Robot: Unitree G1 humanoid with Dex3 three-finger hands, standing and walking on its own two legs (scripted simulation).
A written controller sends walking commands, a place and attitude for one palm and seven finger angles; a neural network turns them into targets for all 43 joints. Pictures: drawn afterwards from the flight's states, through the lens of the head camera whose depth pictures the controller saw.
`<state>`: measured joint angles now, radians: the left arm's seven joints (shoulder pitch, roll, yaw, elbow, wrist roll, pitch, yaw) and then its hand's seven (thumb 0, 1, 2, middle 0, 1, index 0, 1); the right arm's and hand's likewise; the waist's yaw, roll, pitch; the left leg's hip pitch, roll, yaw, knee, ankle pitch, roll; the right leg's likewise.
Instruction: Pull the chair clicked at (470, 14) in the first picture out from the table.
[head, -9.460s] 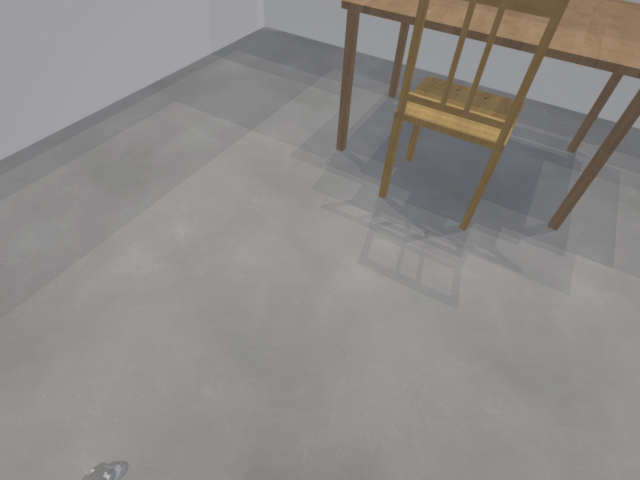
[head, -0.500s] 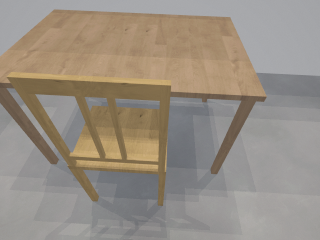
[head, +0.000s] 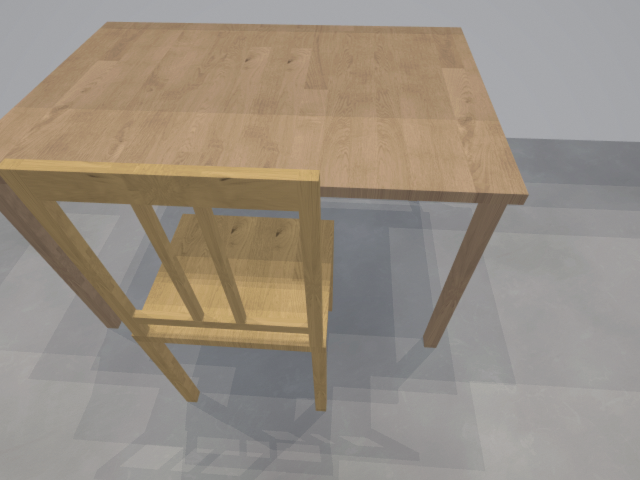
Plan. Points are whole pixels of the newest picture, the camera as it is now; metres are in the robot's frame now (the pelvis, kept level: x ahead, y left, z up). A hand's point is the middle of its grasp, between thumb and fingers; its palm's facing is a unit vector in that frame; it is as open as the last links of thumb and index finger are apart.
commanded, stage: come to a stop and stand still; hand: left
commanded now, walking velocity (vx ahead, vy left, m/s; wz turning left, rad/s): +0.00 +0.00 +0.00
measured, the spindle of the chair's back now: (174, 269) +0.44 +0.30 -0.07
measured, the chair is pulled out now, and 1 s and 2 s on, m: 0.00 0.00 0.00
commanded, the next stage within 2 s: look again from close up in 0.40 s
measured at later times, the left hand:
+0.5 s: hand out of the picture -0.03 +0.15 -0.17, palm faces +0.01 -0.98 -0.17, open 7.3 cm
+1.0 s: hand out of the picture +0.04 +0.21 -0.18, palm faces +0.02 -0.98 -0.21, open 7.3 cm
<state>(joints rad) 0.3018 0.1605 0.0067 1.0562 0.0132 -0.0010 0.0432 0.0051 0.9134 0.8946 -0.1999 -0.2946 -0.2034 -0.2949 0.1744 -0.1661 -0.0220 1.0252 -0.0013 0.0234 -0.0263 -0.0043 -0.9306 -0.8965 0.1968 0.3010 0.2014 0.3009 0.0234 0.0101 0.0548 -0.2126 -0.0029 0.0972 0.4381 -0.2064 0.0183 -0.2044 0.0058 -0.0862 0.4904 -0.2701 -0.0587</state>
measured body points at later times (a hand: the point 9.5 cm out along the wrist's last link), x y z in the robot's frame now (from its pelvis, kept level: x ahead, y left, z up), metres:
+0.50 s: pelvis -0.01 -0.01 +0.00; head +0.00 -0.02 +0.45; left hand -0.03 +0.20 -0.16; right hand -0.05 -0.22 -0.16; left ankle +0.02 +0.11 -0.74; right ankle +0.00 -0.08 -0.74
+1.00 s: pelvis +0.00 +0.03 +0.00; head +0.01 +0.03 +0.45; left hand +0.03 +0.26 -0.16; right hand +0.05 -0.20 -0.16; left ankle +0.01 +0.11 -0.74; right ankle +0.00 -0.08 -0.74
